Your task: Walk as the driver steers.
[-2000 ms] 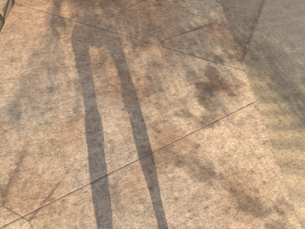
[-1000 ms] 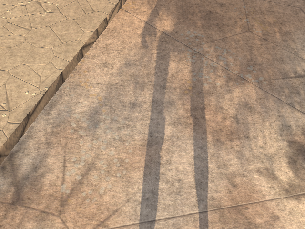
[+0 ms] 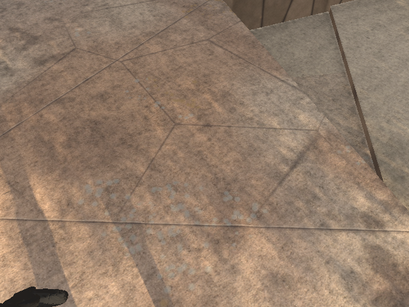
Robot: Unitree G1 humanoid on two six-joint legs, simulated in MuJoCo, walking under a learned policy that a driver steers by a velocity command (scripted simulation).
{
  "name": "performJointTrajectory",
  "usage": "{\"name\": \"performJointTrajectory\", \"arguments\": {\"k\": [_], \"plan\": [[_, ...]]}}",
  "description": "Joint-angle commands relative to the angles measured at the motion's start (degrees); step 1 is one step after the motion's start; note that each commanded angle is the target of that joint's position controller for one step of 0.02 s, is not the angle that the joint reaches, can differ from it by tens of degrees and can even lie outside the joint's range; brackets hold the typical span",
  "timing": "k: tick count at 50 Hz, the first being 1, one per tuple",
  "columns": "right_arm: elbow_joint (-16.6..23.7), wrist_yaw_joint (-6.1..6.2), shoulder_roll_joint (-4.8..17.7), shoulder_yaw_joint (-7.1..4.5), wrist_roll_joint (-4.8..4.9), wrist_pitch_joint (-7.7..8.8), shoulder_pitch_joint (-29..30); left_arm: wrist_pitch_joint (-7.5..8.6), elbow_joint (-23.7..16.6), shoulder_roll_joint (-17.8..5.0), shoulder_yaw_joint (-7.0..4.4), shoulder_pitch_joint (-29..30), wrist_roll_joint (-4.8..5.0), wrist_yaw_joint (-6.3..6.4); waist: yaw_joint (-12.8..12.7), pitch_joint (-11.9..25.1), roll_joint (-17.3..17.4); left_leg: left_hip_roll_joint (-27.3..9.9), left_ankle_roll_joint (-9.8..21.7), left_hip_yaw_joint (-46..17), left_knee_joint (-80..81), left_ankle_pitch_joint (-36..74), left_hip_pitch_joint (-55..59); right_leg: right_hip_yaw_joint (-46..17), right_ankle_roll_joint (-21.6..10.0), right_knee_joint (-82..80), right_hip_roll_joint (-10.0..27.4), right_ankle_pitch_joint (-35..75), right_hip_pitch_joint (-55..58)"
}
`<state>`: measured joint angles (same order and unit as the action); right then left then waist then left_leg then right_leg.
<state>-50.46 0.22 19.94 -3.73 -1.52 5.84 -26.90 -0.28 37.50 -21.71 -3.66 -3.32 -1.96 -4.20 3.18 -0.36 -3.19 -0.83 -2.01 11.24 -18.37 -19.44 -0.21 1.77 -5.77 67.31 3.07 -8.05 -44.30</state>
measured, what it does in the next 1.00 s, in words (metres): walks ahead: right foot, then left foot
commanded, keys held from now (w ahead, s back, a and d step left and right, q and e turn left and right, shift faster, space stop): w+e+shift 0.26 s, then w+q+shift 0.04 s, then q+shift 0.60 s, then s+q+shift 0.10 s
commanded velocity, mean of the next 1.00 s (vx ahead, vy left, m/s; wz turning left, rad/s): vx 0.52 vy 0.00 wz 0.03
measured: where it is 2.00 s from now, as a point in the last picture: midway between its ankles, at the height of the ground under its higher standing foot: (270, 258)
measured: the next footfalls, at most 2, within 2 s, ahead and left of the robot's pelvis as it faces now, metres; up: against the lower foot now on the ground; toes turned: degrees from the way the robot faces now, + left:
right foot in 0.18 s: +0.35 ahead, -0.05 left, +0.00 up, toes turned -15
left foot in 0.58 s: +0.78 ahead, -0.06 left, +0.00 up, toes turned -19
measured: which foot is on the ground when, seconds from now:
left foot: down 0.00-0.18, up 0.20-0.56, down 0.58-1.00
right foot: up 0.00-0.16, down 0.18-0.56, up 0.58-1.00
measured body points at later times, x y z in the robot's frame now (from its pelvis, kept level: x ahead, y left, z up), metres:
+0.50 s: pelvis +0.45 -0.04 -0.01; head +0.49 -0.06 +0.44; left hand +0.55 +0.22 -0.13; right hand +0.56 -0.33 -0.10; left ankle +0.72 +0.01 -0.68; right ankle +0.31 -0.03 -0.73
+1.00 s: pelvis +0.68 -0.09 +0.00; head +0.73 -0.06 +0.45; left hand +0.87 +0.18 -0.09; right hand +0.84 -0.39 -0.07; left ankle +0.74 -0.05 -0.73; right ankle +0.82 -0.29 -0.67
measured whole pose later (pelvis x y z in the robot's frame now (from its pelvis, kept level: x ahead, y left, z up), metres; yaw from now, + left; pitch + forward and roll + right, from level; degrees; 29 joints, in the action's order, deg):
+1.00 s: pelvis +0.68 -0.09 +0.00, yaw +5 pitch +2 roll -3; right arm -34.2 3.9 19.2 -5.1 1.7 -3.2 -12.4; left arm 1.5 38.1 -16.4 -2.6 -2.8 -0.6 2.8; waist 2.1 -4.1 -0.2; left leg 13.7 5.1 -19.6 -26.6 -5.7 -19.1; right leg -14.9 5.1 49.5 -3.9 -12.6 -36.2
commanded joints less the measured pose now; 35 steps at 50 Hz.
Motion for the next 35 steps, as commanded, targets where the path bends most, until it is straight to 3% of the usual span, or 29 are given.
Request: {"name": "performJointTrajectory", "arguments": {"k": [1, 2, 4, 6, 7, 8, 9, 10, 11, 12, 13, 14, 16, 18, 19, 21, 22, 24, 25, 26, 27, 28, 29, 30, 31, 32, 33, 34, 35], "plan": [[3.9, -0.22, 1.6, 0.84, 0.03, 2.23, 7.3, 0.21, -6.5, 2.3, 2.39, 4.8, 0.05, -1.64, -4.7, -7.1, 6.3, -11.5, 3.6, -0.4, 13.0, 27.5, -8.0, 2.0, -0.9, -11.2, 1.4, 7.9, 2.8], [3.3, -0.08, 2.7, 0.63, -0.1, 2.19, 6.1, 0.29, -7.0, 2.6, 2.72, 6.9, -0.01, -1.97, -4.4, -8.6, 5.5, -11.2, 3.3, 2.1, 13.4, 32.5, -7.6, 4.4, -1.8, -16.0, 0.4, 8.6, 5.3], [2.5, 0.38, 5.1, 0.25, -0.18, 1.82, 2.4, 0.62, -6.5, 2.2, 2.78, 7.7, 0.07, -2.04, -4.2, -7.0, 5.9, -10.8, 2.1, 5.0, 8.4, 58.9, -2.7, 9.6, -4.0, -21.2, -4.2, 8.0, 11.8], [2.9, 1.43, 9.0, -0.69, -0.26, 0.32, 1.7, 0.99, -4.3, -0.1, 1.96, 1.0, 0.15, -1.29, -8.8, -1.3, 9.2, -12.8, 1.4, 5.0, -4.2, 78.8, 1.8, 10.4, -5.7, -23.0, -8.0, 3.4, 20.8], [3.6, 1.75, 10.6, -1.14, -0.42, -0.72, 3.4, 1.15, -1.8, -2.1, 0.96, -7.7, 0.14, -0.61, -13.5, 3.1, 10.0, -14.1, 1.9, 4.1, -15.9, 83.2, 0.3, 9.4, -6.9, -22.9, -9.6, 0.6, 30.5], [5.1, 1.68, 11.0, -1.28, -0.64, -1.53, 6.2, 1.41, 2.2, -4.8, -0.63, -20.4, 0.17, 0.43, -18.8, 8.3, 9.7, -14.8, 2.8, 2.5, -32.2, 79.0, -6.3, 5.5, -9.2, -25.9, -10.0, -1.0, 45.2], [5.1, 0.84, 9.0, -1.17, -1.28, -1.99, 6.0, 1.3, 5.1, -7.2, -2.44, -24.3, 0.84, 2.1, -17.9, 9.0, 3.4, -8.6, 2.3, 2.1, -52.7, 36.6, -19.0, -0.7, -10.6, -29.9, -8.1, -4.7, 57.0], [8.1, 0.17, 0.6, 0.97, -2.35, -1.54, 5.4, 0.59, 4.1, -12.3, -3.35, -19.3, 1.6, 3.24, -10.5, 5.5, -8.7, -0.4, 1.3, 0.3, -74.6, -10.4, -36.4, -19.1, -12.9, -28.5, 2.0, 5.0, 59.0], [15.2, 0.05, 3.7, 0.76, -0.4, -0.33, 5.7, -0.18, 1.6, -15.7, -4.23, -19.7, 0.23, 3.41, -9.6, 18.5, -8.9, 1.6, 0.3, -12.9, -80.3, -9.2, -49.9, -44.3, -23.5, -42.7, 10.2, -7.0, 72.3], [15.7, 0.07, 5.9, 0.92, -0.71, 1.0, 10.9, -0.18, 1.6, -12.7, -4.21, -19.8, 0.5, 4.0, -10.3, 12.5, 0.9, -1.7, 0.5, -16.1, -74.6, -4.0, -53.1, -48.2, -21.1, -51.5, 11.2, -14.5, 66.4], [15.3, 0.07, 5.9, 1.14, -0.57, 1.42, 12.1, 0.39, 2.6, -9.8, -3.63, -17.8, 0.63, 4.49, -7.4, 3.4, 5.3, -3.6, 0.5, -15.8, -68.1, -1.1, -51.4, -44.1, -19.1, -53.8, 9.5, -12.7, 56.0], [14.0, 0.25, 4.9, 1.48, -1.27, 0.77, 11.3, 1.39, 3.2, -7.4, -2.85, -15.3, 0.51, 4.86, -3.9, 0.3, 9.2, -5.8, 0.1, -15.1, -64.0, -1.0, -46.5, -37.8, -17.2, -53.7, 7.8, -7.2, 47.1], [11.5, -0.2, 2.9, 2.04, -2.52, -1.82, 6.7, 3.63, 3.3, -2.4, -0.65, -12.2, 0.85, 5.29, 0.8, -3.0, 10.8, -8.7, -1.2, -14.2, -56.5, -1.9, -36.9, -27.4, -15.2, -54.0, 5.3, 9.9, 32.6], [12.1, -0.81, 0.2, 2.6, -1.74, -2.71, 9.4, 5.46, 5.5, -1.9, -0.18, -13.5, 1.29, 4.42, 1.0, -5.5, 10.0, -8.6, -1.4, -11.2, -46.0, 0.7, -32.3, -16.9, -12.6, -54.0, 2.4, 34.0, 26.2], [12.9, -1.04, -1.5, 3.1, -1.04, -2.65, 11.7, 6.02, 6.3, -2.3, -0.3, -13.7, 1.36, 3.95, 0.4, -5.9, 8.1, -8.0, -0.3, -9.6, -39.4, 6.3, -30.0, -11.5, -10.1, -53.8, 0.0, 42.1, 25.0], [12.6, -1.81, -3.3, 3.63, 0.41, -2.13, 14.0, 6.85, 7.8, -1.1, 0.03, -14.8, 1.86, 3.22, -2.0, -3.9, 4.6, -5.0, 2.8, -6.0, -25.8, 22.0, -24.4, -3.8, -5.1, -54.2, -4.3, 43.6, 26.9], [13.7, -1.37, -2.7, 3.07, 3.21, 0.55, 21.6, 6.83, 6.6, 1.2, 0.45, -14.7, 3.9, 5.05, -6.3, -2.5, 7.1, -2.7, 2.1, -7.5, -21.8, 29.7, -24.4, -5.0, -4.1, -53.2, -2.2, 35.9, 28.5], [14.8, -2.34, -2.5, 2.77, 3.37, 2.21, 23.2, 5.87, 8.3, -2.6, 0.21, -18.2, 2.74, 6.71, -6.9, -0.4, 4.1, 1.4, 2.8, -6.7, -12.3, 38.4, -25.7, -2.8, -1.4, -51.9, -0.7, 36.1, 38.1], [15.0, -2.91, -1.6, 2.26, 3.28, 2.32, 22.7, 5.23, 8.6, -3.7, -0.03, -18.7, 1.86, 7.04, -6.6, 1.1, 1.2, 2.8, 3.4, -7.0, -10.6, 40.7, -23.4, -2.2, 0.2, -49.0, -0.2, 37.2, 40.6], [14.5, -3.36, 0.8, 1.06, 3.1, 2.19, 19.3, 4.57, 8.3, -3.9, -0.17, -17.5, 1.26, 7.37, -4.6, 3.1, -0.9, 4.8, 3.7, -6.6, -11.1, 39.8, -20.0, -1.4, 2.0, -44.5, -0.2, 40.3, 42.0], [13.0, -3.7, 3.4, -0.33, 2.77, 1.79, 13.1, 3.96, 7.2, -3.7, -0.22, -15.4, 0.75, 7.66, -1.4, 5.8, -3.1, 7.1, 3.9, -5.6, -13.3, 36.4, -14.1, -0.9, 3.6, -38.1, -0.3, 45.2, 41.7], [10.8, -3.71, 6.0, -1.72, 2.9, 1.07, 3.7, 3.44, 5.6, -4.1, -0.42, -10.9, 0.19, 7.8, 4.0, 8.4, -4.3, 7.4, 4.7, -6.2, -15.0, 34.1, -5.9, -0.1, 5.1, -27.2, -0.4, 48.3, 38.6], [8.3, -3.09, 7.1, -2.41, 2.73, 0.27, -6.8, 3.19, 3.7, -4.0, -0.46, -5.2, 0.08, 7.7, 10.8, 9.3, -0.5, 2.8, 6.8, -11.7, -11.7, 36.9, 3.0, 1.1, 7.5, -6.3, -3.6, 36.7, 30.6], [8.7, -2.74, 8.9, -1.71, 0.97, 0.35, -4.9, 3.16, 2.4, 4.8, 1.21, -13.7, -1.8, 6.25, 2.1, 10.7, 21.6, -7.3, 13.6, -28.1, -16.5, 61.8, 15.4, -0.7, 10.3, 19.5, -13.4, -30.3, 12.1], [13.8, -2.24, 10.4, -1.57, -2.1, 0.57, 3.6, 3.89, 1.7, 4.8, 2.32, -25.2, 1.19, 4.63, -3.7, 23.4, 18.9, -18.1, 23.1, -55.7, -7.4, 50.7, 20.6, -12.2, 10.3, 29.9, -13.7, -27.9, 6.2], [18.3, -1.75, 8.5, -2.33, -0.99, -0.76, 10.3, 4.04, 1.5, -1.5, 1.38, -21.3, 2.35, 3.89, -1.9, 20.9, 9.6, -17.2, 23.3, -57.1, -1.7, 26.0, 13.6, -14.0, 7.9, 26.8, -10.1, -21.4, 5.9], [19.3, -1.39, 5.3, -1.46, 1.16, -2.1, 13.9, 3.62, -0.4, -3.7, 0.51, -13.1, 1.95, 4.13, -2.2, 10.6, -0.5, -13.0, 20.8, -52.2, 1.6, 9.1, 1.3, -12.0, 6.5, 21.6, -8.2, -17.8, 4.5], [19.8, -1.21, 4.9, -1.03, 1.96, -2.72, 15.5, 2.96, -1.6, -3.2, 0.38, -10.5, 1.34, 4.69, -4.2, 6.0, -4.0, -11.1, 19.1, -50.8, 4.1, 3.4, -7.5, -11.4, 6.4, 17.4, -7.0, -15.6, 5.1], [20.2, -1.02, 5.6, -1.28, 1.62, -2.85, 16.6, 2.26, -2.5, -2.5, 0.49, -10.3, 0.73, 5.04, -5.5, 3.8, -2.8, -8.0, 17.8, -48.3, 5.2, 4.2, -13.4, -11.9, 6.5, 12.2, -6.1, -14.2, 7.4]]}}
